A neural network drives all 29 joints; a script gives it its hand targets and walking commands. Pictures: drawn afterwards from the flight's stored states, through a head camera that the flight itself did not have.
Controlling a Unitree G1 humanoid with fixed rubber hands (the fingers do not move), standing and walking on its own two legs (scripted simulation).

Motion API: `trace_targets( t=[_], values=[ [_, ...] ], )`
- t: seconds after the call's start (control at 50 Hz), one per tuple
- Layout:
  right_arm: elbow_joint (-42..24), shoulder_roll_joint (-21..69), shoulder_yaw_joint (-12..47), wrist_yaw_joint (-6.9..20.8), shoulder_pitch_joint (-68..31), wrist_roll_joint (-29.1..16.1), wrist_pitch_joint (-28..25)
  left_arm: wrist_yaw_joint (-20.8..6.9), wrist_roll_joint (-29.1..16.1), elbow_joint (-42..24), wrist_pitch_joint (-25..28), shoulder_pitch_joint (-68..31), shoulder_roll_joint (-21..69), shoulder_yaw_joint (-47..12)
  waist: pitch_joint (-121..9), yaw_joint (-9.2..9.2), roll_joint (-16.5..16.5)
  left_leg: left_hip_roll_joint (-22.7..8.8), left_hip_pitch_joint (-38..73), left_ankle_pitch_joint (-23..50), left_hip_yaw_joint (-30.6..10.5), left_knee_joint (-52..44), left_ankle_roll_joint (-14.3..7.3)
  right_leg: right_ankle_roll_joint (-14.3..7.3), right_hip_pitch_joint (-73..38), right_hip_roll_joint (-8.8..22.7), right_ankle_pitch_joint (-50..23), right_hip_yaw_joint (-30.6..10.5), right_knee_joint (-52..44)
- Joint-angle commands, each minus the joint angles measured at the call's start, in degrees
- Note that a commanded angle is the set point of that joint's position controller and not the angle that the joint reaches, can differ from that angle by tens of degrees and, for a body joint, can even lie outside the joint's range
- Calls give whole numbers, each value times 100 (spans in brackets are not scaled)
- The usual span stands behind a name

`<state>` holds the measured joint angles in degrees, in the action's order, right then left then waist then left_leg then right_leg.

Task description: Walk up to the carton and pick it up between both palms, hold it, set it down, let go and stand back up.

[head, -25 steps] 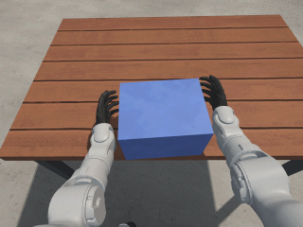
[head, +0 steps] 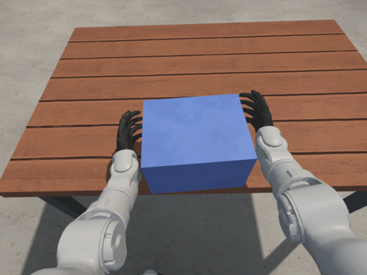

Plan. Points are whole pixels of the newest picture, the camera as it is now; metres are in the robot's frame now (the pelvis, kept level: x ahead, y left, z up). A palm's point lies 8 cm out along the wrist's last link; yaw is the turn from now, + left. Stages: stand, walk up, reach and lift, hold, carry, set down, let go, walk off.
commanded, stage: reach and lift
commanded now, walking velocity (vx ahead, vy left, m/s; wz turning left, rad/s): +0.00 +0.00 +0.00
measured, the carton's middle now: (194, 144) +0.41 +0.02 +0.01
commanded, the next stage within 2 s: none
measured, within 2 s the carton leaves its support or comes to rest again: leaves its support in 0.94 s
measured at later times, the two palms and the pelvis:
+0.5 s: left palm (125, 147) +0.38 +0.17 +0.03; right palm (262, 127) +0.44 -0.14 +0.06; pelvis +0.01 +0.00 +0.02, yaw +1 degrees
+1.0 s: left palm (124, 148) +0.38 +0.17 +0.04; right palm (264, 127) +0.44 -0.14 +0.07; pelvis +0.01 +0.00 +0.03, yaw +1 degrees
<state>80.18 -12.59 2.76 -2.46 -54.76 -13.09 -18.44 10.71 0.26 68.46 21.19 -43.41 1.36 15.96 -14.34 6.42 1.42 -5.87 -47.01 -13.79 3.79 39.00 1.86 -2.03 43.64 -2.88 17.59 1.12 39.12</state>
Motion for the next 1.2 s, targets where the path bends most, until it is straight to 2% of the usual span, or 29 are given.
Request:
trace_targets(
  t=[0.0,0.14,0.22,0.26,0.3,0.32,0.36,0.38,0.4,0.48,0.52,0.54,0.58,0.6,0.66,0.72,0.74,0.8,0.82,0.84,0.88,0.96,1.02,1.04,1.06,1.1,1.18],
  values=[
    [-927,447,26,46,-2542,150,-170,-55,53,-870,288,-2204,-139,-120,-3254,144,-703,462,1783,2082,29,139,-50,344,-1881,60,-2604,-282,-322],
    [-938,874,-143,88,-2551,460,-147,-150,161,-823,376,-2307,87,-45,-3212,89,-730,475,1690,1987,23,134,-110,371,-1903,109,-2573,-260,-311],
    [-951,1390,-290,169,-2487,846,-180,-267,363,-835,424,-2356,427,4,-3116,54,-727,478,1731,1956,34,67,-147,393,-1979,149,-2625,-214,-361],
    [-1004,2140,-319,294,-2443,1313,-234,-418,603,-852,437,-2459,971,-91,-3041,37,-704,479,1837,1944,47,-24,-158,410,-2075,178,-2736,-143,-442],
    [-932,3415,-369,555,-2296,2044,-332,-725,1070,-914,372,-2769,2030,-342,-2957,-48,-731,491,2152,1942,81,-217,-124,454,-2266,234,-3036,-54,-526],
    [-833,3941,-335,697,-2124,2238,-411,-886,1291,-916,328,-2846,2512,-529,-2927,-81,-717,498,2351,1951,97,-320,-98,456,-2422,270,-3310,-54,-528],
    [-798,4057,-602,770,-2090,2588,-512,-1098,1252,-613,363,-2704,2550,-485,-2510,-191,-839,497,2003,1663,98,-673,-147,463,-2772,250,-3724,-62,-654],
    [-670,4051,-732,788,-1936,2716,-577,-1131,1355,-538,369,-2602,2589,-436,-2322,-182,-763,494,1997,1678,96,-785,-127,450,-2824,271,-3772,-53,-696],
    [-613,4035,-794,813,-1897,2777,-661,-1115,1398,-655,405,-2535,2624,-416,-2272,-101,-741,482,2066,1803,94,-862,-108,449,-2810,250,-3750,-24,-751],
    [-634,4044,-922,877,-1651,2991,-861,-1063,1660,-637,470,-2145,2619,-289,-2281,16,-580,471,2266,2006,159,-1011,-119,379,-2766,237,-3605,5,-1009],
    [-483,3936,-1060,923,-1487,3096,-821,-1001,1760,-799,425,-2124,2631,-295,-2124,-26,-488,436,2446,1976,164,-1135,-122,318,-2664,201,-3227,37,-1166],
    [-614,4085,-1015,906,-1488,3143,-814,-1012,1762,-786,435,-2123,2587,-218,-2084,5,-641,470,2364,1915,213,-1151,-194,355,-2797,224,-3203,-8,-1213],
    [-665,4033,-1136,908,-1485,3281,-838,-990,1783,-936,436,-2185,2654,-254,-2158,-10,-604,463,2350,1784,236,-1285,-195,379,-2878,238,-3175,14,-1252],
    [-663,4068,-1104,899,-1419,3287,-873,-987,1884,-797,398,-1959,2713,-211,-2080,44,-549,472,2440,1943,255,-1265,-198,360,-2956,237,-3356,0,-1272],
    [-722,4104,-1170,865,-1483,3456,-1068,-974,1946,-1074,483,-2040,2903,-274,-2331,-48,-472,456,2450,2207,258,-1354,-132,380,-3128,246,-3908,68,-1251],
    [-931,4167,-1104,798,-1660,3572,-1450,-973,2010,-1077,640,-1943,3062,-344,-2624,-83,-537,442,2411,2460,244,-1369,-153,409,-3398,267,-4636,92,-1229],
    [-888,4176,-1066,752,-1584,3617,-1526,-990,2063,-962,660,-1781,3009,-269,-2384,-100,-652,450,2328,2418,231,-1398,-193,466,-3512,302,-4883,71,-1219],
    [-1016,4203,-1068,707,-1721,3779,-1825,-1001,2110,-1105,823,-1962,3078,-232,-2492,-70,-748,443,2191,2386,251,-1570,-196,498,-3793,327,-5093,119,-1219],
    [-1005,4158,-1099,707,-1759,3852,-1938,-984,2118,-1212,877,-2039,3173,-335,-2653,-136,-694,420,2298,2549,250,-1603,-142,490,-3771,302,-5247,179,-1214],
    [-973,4151,-1120,699,-1732,3874,-2009,-955,2213,-1218,878,-1994,3254,-344,-2690,-106,-596,414,2463,2699,252,-1586,-106,447,-3675,269,-5234,214,-1261],
    [-1076,4064,-1175,657,-1815,3964,-2153,-947,2274,-1186,885,-1913,3341,-373,-2725,-125,-630,392,2704,2834,267,-1579,-99,400,-3566,234,-5089,246,-1385],
    [-881,3999,-1222,630,-1690,4057,-2221,-951,2398,-1286,876,-1916,3336,-298,-2633,-117,-596,413,2649,2630,362,-1745,-119,366,-3702,249,-4788,239,-1511],
    [-906,3937,-1212,630,-1728,4091,-2311,-893,2404,-1417,926,-1951,3371,-394,-2890,-101,-548,370,2864,2761,364,-1722,-80,278,-3483,158,-4472,312,-1588],
    [-858,3895,-1268,629,-1686,4094,-2292,-885,2400,-1486,916,-2042,3395,-462,-2921,-157,-467,364,2923,2705,370,-1740,-47,237,-3393,155,-4231,312,-1636],
    [-867,3879,-1257,649,-1735,4069,-2271,-878,2406,-1487,896,-2073,3376,-446,-2915,-109,-413,381,2931,2564,399,-1764,-67,214,-3321,174,-4001,298,-1694],
    [-930,3865,-1225,644,-1788,4018,-2265,-883,2330,-1463,893,-2080,3346,-479,-2972,-112,-468,390,2885,2428,421,-1780,-106,238,-3352,169,-3850,289,-1711],
    [-963,3768,-1212,647,-1914,4045,-2262,-851,2270,-1521,831,-2260,3440,-673,-3178,-86,-339,384,3036,2421,441,-1774,-44,189,-3123,113,-3540,342,-1748]
  ],
)
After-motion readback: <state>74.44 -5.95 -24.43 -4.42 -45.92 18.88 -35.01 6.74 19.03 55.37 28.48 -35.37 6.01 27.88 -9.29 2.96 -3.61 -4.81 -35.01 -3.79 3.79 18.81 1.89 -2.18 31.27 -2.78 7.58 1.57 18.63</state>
